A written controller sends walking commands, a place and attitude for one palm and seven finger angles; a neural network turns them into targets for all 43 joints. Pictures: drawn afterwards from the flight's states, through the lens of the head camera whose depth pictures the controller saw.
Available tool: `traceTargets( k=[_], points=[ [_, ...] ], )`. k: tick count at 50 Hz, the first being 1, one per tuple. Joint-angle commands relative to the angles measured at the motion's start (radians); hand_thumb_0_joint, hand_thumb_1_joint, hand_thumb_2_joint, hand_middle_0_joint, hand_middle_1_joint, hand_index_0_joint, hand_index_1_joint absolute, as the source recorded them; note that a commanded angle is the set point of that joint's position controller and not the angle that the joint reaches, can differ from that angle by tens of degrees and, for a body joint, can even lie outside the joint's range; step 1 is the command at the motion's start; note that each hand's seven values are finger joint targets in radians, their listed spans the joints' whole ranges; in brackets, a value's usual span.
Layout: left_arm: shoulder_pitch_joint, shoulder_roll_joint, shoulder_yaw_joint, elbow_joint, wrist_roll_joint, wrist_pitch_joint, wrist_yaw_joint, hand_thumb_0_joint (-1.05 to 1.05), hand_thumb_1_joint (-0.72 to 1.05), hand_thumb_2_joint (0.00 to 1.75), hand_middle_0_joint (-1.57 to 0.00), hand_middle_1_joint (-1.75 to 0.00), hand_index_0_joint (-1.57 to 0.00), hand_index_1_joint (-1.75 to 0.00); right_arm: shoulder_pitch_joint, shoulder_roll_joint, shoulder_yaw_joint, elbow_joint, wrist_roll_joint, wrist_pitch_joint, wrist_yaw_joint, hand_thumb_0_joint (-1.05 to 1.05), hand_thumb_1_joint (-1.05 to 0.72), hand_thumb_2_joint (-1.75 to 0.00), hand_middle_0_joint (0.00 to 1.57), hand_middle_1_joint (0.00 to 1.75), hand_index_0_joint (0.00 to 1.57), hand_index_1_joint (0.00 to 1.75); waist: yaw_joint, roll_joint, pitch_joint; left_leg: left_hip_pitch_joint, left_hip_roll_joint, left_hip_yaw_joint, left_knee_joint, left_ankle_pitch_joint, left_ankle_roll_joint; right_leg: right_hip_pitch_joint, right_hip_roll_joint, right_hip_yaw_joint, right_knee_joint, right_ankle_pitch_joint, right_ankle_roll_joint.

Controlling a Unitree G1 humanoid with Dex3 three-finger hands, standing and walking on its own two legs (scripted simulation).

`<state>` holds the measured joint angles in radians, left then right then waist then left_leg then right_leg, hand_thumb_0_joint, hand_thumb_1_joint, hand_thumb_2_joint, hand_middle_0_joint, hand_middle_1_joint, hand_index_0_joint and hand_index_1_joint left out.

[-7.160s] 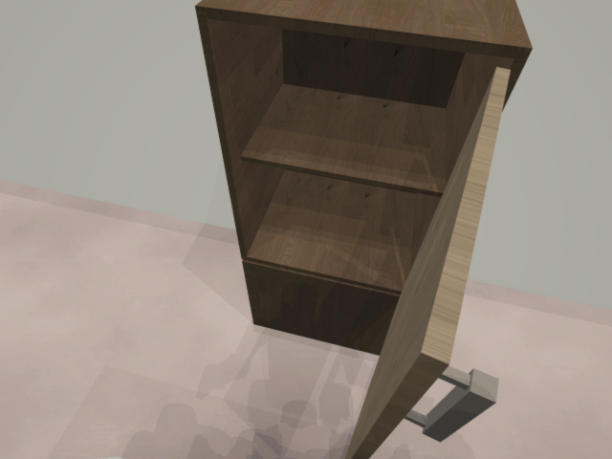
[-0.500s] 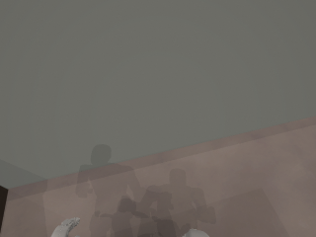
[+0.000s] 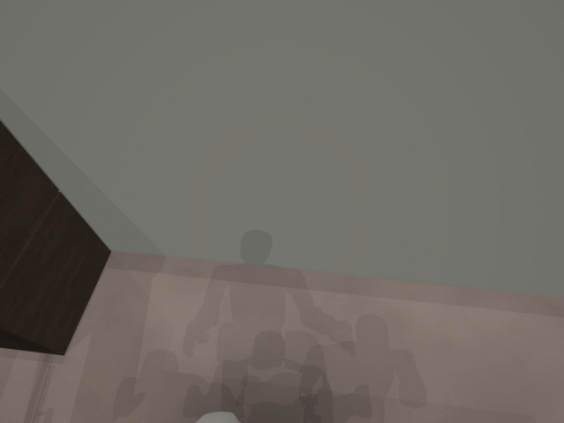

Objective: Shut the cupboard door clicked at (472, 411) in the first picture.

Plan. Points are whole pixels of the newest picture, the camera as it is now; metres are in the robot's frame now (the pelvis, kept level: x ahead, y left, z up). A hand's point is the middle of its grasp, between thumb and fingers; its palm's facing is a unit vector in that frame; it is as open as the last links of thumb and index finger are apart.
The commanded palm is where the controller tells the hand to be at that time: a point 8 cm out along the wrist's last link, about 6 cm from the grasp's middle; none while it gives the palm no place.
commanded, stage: turn to face it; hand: left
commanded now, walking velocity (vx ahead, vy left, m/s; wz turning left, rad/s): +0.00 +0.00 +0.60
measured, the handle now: out of the picture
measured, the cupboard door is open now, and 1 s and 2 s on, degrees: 100 100 100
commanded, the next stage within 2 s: none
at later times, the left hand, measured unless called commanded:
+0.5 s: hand out of the picture +0.06 +0.21 -0.14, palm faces +0.30 -0.91 -0.30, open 7.4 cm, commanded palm none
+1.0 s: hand out of the picture -0.08 +0.24 -0.17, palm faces +0.61 -0.75 -0.26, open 7.4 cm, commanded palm none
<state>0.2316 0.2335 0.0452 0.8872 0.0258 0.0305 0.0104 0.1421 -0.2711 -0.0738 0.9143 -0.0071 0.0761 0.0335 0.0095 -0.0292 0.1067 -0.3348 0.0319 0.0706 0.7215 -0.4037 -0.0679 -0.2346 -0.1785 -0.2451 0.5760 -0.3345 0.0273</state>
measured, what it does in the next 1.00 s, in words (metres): steps on the spot, turning left: left foot, then right foot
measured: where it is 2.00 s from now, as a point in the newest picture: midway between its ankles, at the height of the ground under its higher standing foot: outside the picture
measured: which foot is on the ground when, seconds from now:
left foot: up 0.00-0.02, down 0.04-0.42, up 0.44-0.80, down 0.82-1.00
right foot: down 0.00-0.04, up 0.06-0.40, down 0.42-0.82, up 0.84-1.00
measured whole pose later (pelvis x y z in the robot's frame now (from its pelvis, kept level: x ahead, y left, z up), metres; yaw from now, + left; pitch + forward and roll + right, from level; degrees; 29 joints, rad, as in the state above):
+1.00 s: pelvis +0.00 +0.02 +0.00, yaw +36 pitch +1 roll -1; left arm 0.20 0.28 0.08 0.91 0.01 0.07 0.01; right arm 0.17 -0.22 -0.04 0.89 -0.01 0.03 0.01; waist 0.01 -0.04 0.09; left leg -0.28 -0.02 0.01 0.53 -0.27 0.04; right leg -0.50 -0.11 -0.05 1.10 -0.43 0.10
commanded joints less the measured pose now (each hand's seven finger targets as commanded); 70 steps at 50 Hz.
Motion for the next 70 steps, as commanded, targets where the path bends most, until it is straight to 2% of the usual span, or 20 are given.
traceTargets(
  k=[1,2,3,8,18,19,21,23,27,35,39,41,43,48,55,60,61,63,67,70],
  points=[
    [0.039,0.164,0.064,-0.081,-0.017,-0.009,0.006,0.0,0.9,0.9,-0.2,-0.3,-0.2,-0.3,0.106,-0.202,-0.048,-0.08,-0.012,-0.062,-0.012,0.0,-0.9,-0.9,0.2,0.3,0.2,0.3,-0.058,0.15,-0.267,0.397,0.194,-0.242,-0.353,0.494,0.124,-0.175,-0.059,0.042,0.293,0.188,0.031],
    [-0.032,0.105,0.036,-0.127,-0.011,-0.008,0.003,0.0,0.9,0.9,-0.2,-0.3,-0.2,-0.3,0.176,-0.288,-0.068,-0.069,-0.004,-0.056,-0.017,0.0,-0.9,-0.9,0.2,0.3,0.2,0.3,-0.099,0.349,-0.257,0.445,0.389,-0.442,-0.335,0.887,0.24,-0.38,0.03,0.092,0.461,-0.341,0.075],
    [-0.083,0.123,0.038,-0.138,-0.005,0.002,0.009,0.0,0.9,0.9,-0.2,-0.3,-0.2,-0.3,0.209,-0.267,-0.064,-0.044,-0.005,-0.056,-0.027,0.0,-0.9,-0.9,0.2,0.3,0.2,0.3,-0.113,0.241,-0.243,0.401,0.395,-0.428,-0.312,0.887,0.288,-0.405,0.033,0.181,0.552,-0.318,0.067],
    [-0.035,0.121,0.046,-0.069,-0.012,0.0,0.0,0.0,0.9,0.9,-0.2,-0.3,-0.2,-0.3,0.019,-0.177,-0.032,-0.097,-0.011,-0.065,-0.045,0.0,-0.9,-0.9,0.2,0.3,0.2,0.3,-0.023,0.193,-0.169,0.251,0.198,-0.259,-0.313,0.763,0.22,-0.338,0.059,0.222,0.545,-0.094,0.081],
    [0.016,0.113,0.041,-0.098,-0.021,-0.016,0.004,0.0,0.9,0.9,-0.2,-0.3,-0.2,-0.3,-0.032,-0.185,-0.049,-0.117,-0.013,-0.047,-0.037,0.0,-0.9,-0.9,0.2,0.3,0.2,0.3,0.01,0.193,-0.159,0.06,0.139,-0.39,-0.245,0.56,0.199,-0.018,0.159,0.187,0.042,0.016,0.062],
    [0.07,0.132,0.047,-0.087,-0.019,-0.026,0.007,0.0,0.9,0.9,-0.2,-0.3,-0.2,-0.3,-0.047,-0.167,-0.046,-0.125,-0.007,-0.047,-0.036,0.0,-0.9,-0.9,0.2,0.3,0.2,0.3,0.041,0.152,-0.174,-0.012,0.099,-0.369,-0.178,0.458,0.161,0.099,0.135,0.2,-0.105,0.122,0.057],
    [0.103,0.287,0.075,-0.095,0.005,-0.04,0.019,0.0,0.9,0.9,-0.2,-0.3,-0.2,-0.3,-0.007,-0.053,-0.031,-0.163,0.001,-0.05,-0.027,0.0,-0.9,-0.9,0.2,0.3,0.2,0.3,0.053,-0.301,-0.192,-0.292,-0.12,-0.123,0.249,-0.211,0.025,0.239,-0.317,0.632,-0.305,0.267,-0.127],
    [0.025,0.23,0.071,-0.112,-0.003,-0.036,0.029,0.0,0.9,0.9,-0.2,-0.3,-0.2,-0.3,-0.026,-0.097,-0.046,-0.138,-0.008,-0.034,-0.025,0.0,-0.9,-0.9,0.2,0.3,0.2,0.3,0.024,-0.188,-0.153,-0.259,-0.031,-0.174,0.503,-0.161,0.032,0.087,-0.288,0.559,-0.294,0.205,-0.187],
    [-0.073,0.153,0.043,-0.127,0.004,-0.036,0.026,0.0,0.9,0.9,-0.2,-0.3,-0.2,-0.3,0.011,-0.059,-0.034,-0.086,-0.01,-0.017,0.001,0.0,-0.9,-0.9,0.2,0.3,0.2,0.3,-0.022,-0.15,-0.088,-0.187,0.0,-0.082,0.46,-0.015,0.002,0.003,-0.155,0.253,-0.267,0.235,-0.128],
    [0.041,0.213,0.061,-0.067,0.008,-0.025,0.019,0.0,0.9,0.9,-0.2,-0.3,-0.2,-0.3,-0.064,-0.033,-0.009,-0.105,-0.001,-0.031,0.001,0.0,-0.9,-0.9,0.2,0.3,0.2,0.3,0.045,-0.185,-0.133,-0.094,-0.004,0.024,0.091,-0.063,0.006,0.131,-0.209,0.164,-0.189,0.433,-0.15],
    [0.022,0.207,0.069,-0.059,-0.008,-0.012,0.012,0.0,0.9,0.9,-0.2,-0.3,-0.2,-0.3,0.053,-0.072,-0.018,-0.08,-0.005,-0.051,-0.005,0.0,-0.9,-0.9,0.2,0.3,0.2,0.3,-0.019,-0.09,-0.199,0.163,-0.006,0.031,-0.273,0.189,0.032,0.043,-0.184,0.068,0.034,0.386,-0.052],
    [-0.032,0.097,0.042,-0.133,-0.014,-0.002,0.001,0.0,0.9,0.9,-0.2,-0.3,-0.2,-0.3,0.166,-0.267,-0.065,-0.071,-0.01,-0.059,-0.018,0.0,-0.9,-0.9,0.2,0.3,0.2,0.3,-0.09,0.393,-0.2,0.359,0.385,-0.48,-0.386,0.716,0.246,-0.396,0.027,0.065,0.421,-0.36,0.078],
    [-0.121,0.105,0.045,-0.13,-0.007,0.005,0.013,0.0,0.9,0.9,-0.2,-0.3,-0.2,-0.3,0.181,-0.23,-0.056,-0.043,-0.012,-0.06,-0.04,0.0,-0.9,-0.9,0.2,0.3,0.2,0.3,-0.097,0.287,-0.194,0.304,0.339,-0.453,-0.351,0.644,0.281,-0.431,0.036,0.212,0.585,-0.27,0.064],
    [-0.04,0.11,0.047,-0.064,-0.012,0.0,-0.001,0.0,0.9,0.9,-0.2,-0.3,-0.2,-0.3,0.046,-0.16,-0.027,-0.083,-0.009,-0.072,-0.046,0.0,-0.9,-0.9,0.2,0.3,0.2,0.3,-0.02,0.165,-0.176,0.232,0.188,-0.279,-0.348,0.658,0.22,-0.33,0.063,0.229,0.542,-0.06,0.079],
    [-0.116,0.099,0.037,-0.106,-0.017,-0.002,0.007,0.0,0.9,0.9,-0.2,-0.3,-0.2,-0.3,0.085,-0.171,-0.042,-0.066,-0.015,-0.059,-0.043,0.0,-0.9,-0.9,0.2,0.3,0.2,0.3,-0.049,0.177,-0.165,0.219,0.184,-0.399,-0.331,0.593,0.247,-0.261,0.117,0.235,0.309,-0.106,0.077],
    [-0.017,0.106,0.038,-0.096,-0.024,-0.019,0.013,0.0,0.9,0.9,-0.2,-0.3,-0.2,-0.3,0.022,-0.161,-0.049,-0.087,-0.011,-0.049,-0.041,0.0,-0.9,-0.9,0.2,0.3,0.2,0.3,0.003,0.196,-0.19,0.079,0.121,-0.432,-0.237,0.595,0.197,0.008,0.164,0.208,-0.025,0.037,0.056],
    [0.022,0.132,0.044,-0.087,-0.022,-0.03,0.017,0.0,0.9,0.9,-0.2,-0.3,-0.2,-0.3,0.02,-0.135,-0.047,-0.091,-0.004,-0.05,-0.039,0.0,-0.9,-0.9,0.2,0.3,0.2,0.3,0.024,0.122,-0.204,0.0,0.076,-0.412,-0.175,0.484,0.152,0.134,0.125,0.237,-0.178,0.136,0.046],
    [0.059,0.275,0.068,-0.092,0.0,-0.038,0.027,0.0,0.9,0.9,-0.2,-0.3,-0.2,-0.3,0.037,-0.055,-0.036,-0.131,0.0,-0.053,-0.03,0.0,-0.9,-0.9,0.2,0.3,0.2,0.3,0.038,-0.249,-0.215,-0.279,-0.118,-0.139,0.23,-0.208,0.024,0.254,-0.329,0.611,-0.286,0.341,-0.153],
    [-0.103,0.146,0.041,-0.125,-0.006,-0.035,0.028,0.0,0.9,0.9,-0.2,-0.3,-0.2,-0.3,0.049,-0.07,-0.044,-0.069,-0.014,-0.021,-0.01,0.0,-0.9,-0.9,0.2,0.3,0.2,0.3,-0.042,-0.123,-0.074,-0.246,-0.013,-0.143,0.544,-0.016,0.012,0.011,-0.166,0.346,-0.271,0.253,-0.142],
    [-0.051,0.145,0.04,-0.111,0.0,-0.041,0.028,0.0,0.9,0.9,-0.2,-0.3,-0.2,-0.3,0.025,-0.05,-0.032,-0.067,-0.013,-0.018,-0.004,0.0,-0.9,-0.9,0.2,0.3,0.2,0.3,-0.013,-0.157,-0.094,-0.215,-0.006,-0.082,0.433,-0.015,-0.007,0.077,-0.149,0.244,-0.241,0.379,-0.14]
  ],
)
